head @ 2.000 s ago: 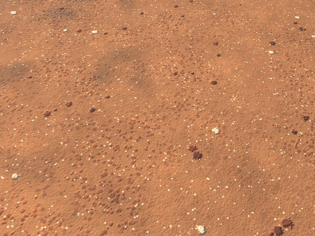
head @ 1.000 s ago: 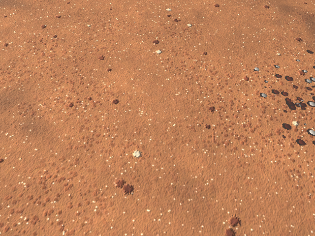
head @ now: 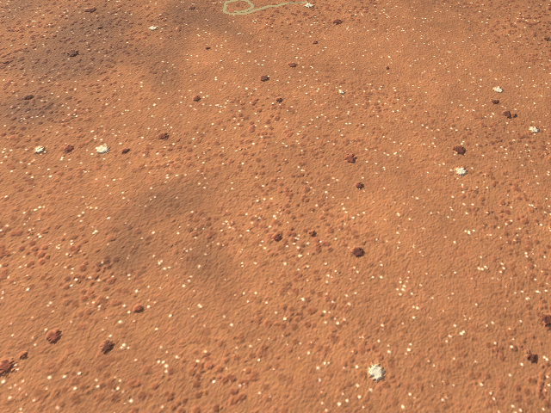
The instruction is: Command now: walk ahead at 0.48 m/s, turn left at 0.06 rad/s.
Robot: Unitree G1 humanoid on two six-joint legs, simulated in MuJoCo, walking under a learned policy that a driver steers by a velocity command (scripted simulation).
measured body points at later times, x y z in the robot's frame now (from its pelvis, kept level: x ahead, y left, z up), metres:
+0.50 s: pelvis +0.30 -0.04 -0.01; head +0.33 -0.05 +0.44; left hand +0.37 +0.24 -0.14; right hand +0.40 -0.31 -0.12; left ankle +0.41 +0.12 -0.67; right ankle +0.28 -0.07 -0.75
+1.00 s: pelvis +0.59 -0.06 +0.00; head +0.62 -0.05 +0.45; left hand +0.83 +0.13 -0.12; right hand +0.50 -0.32 -0.12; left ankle +0.62 +0.03 -0.75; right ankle +0.55 -0.19 -0.68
